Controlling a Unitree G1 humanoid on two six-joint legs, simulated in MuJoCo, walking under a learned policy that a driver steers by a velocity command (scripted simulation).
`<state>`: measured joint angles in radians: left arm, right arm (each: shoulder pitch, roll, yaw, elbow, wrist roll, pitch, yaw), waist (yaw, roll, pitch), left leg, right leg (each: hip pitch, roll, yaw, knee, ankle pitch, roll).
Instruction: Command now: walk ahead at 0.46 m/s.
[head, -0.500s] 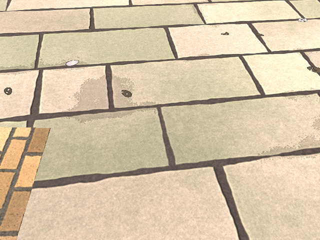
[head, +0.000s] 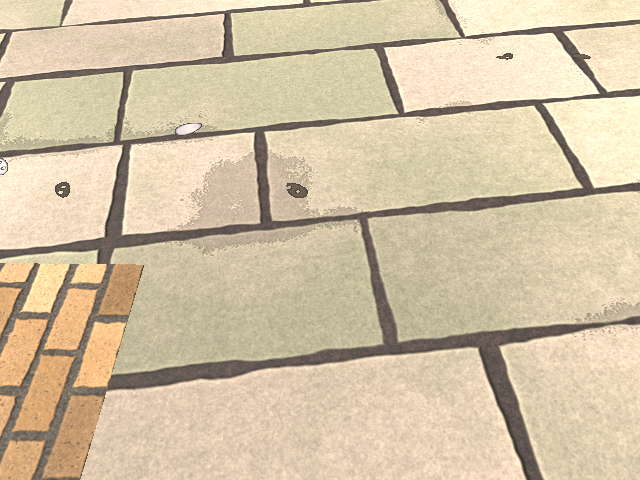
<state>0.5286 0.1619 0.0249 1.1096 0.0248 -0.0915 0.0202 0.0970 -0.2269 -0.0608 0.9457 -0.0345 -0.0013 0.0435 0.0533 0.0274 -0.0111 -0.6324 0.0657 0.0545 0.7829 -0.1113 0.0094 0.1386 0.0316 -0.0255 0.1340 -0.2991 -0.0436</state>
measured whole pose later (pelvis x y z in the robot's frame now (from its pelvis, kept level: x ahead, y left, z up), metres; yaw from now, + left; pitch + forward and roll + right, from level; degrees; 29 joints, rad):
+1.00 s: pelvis +0.56 +0.02 +0.01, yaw +0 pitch +0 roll -1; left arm 0.43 0.18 0.04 1.07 0.01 -0.10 0.00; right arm 0.13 -0.21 -0.05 0.93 -0.03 -0.03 0.03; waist 0.03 0.04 0.04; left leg -0.63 0.12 0.01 0.87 -0.10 0.03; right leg -0.03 0.09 -0.10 0.22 -0.20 -0.09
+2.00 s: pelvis +1.11 +0.12 +0.00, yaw +32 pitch +1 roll -1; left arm 0.25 0.25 0.05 0.81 0.02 -0.09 0.00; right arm 0.27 -0.31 -0.08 0.82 -0.03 -0.01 0.03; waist -0.01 0.05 0.04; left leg -0.52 0.01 -0.04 1.14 -0.30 0.06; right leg -0.20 0.01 -0.12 0.38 -0.19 -0.04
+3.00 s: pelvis +1.54 +0.41 -0.01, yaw +20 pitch +0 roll +0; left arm 0.22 0.28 0.07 0.84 0.01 -0.02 -0.02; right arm 0.26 -0.23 -0.03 0.85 -0.03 -0.07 0.00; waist -0.01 0.01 0.06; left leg -0.40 0.06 0.01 1.24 -0.34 0.01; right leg -0.31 0.12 -0.06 0.50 -0.19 -0.14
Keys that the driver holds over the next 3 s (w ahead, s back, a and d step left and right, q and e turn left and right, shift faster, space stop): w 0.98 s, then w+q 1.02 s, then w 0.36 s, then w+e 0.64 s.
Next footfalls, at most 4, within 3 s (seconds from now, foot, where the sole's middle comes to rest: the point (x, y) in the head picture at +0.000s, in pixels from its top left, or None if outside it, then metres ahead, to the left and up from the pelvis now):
0.12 left None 0.23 0.12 -0.78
0.66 right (381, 461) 0.55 -0.04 -0.78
1.22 left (306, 339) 0.85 0.14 -0.78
1.78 right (339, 231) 1.20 0.07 -0.78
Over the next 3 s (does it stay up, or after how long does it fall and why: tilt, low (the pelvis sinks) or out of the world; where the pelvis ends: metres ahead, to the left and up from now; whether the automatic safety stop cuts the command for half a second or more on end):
stays up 1.54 0.41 -0.01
